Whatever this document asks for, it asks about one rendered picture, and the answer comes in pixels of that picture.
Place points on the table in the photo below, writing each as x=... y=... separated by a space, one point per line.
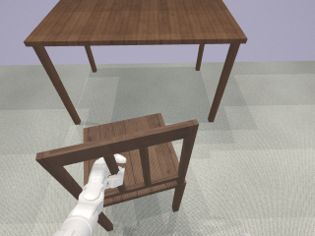
x=136 y=22

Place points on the chair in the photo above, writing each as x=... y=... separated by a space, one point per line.
x=151 y=163

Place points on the left robot forearm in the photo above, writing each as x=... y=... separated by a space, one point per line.
x=84 y=216

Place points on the robot left hand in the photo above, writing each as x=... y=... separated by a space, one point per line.
x=100 y=172

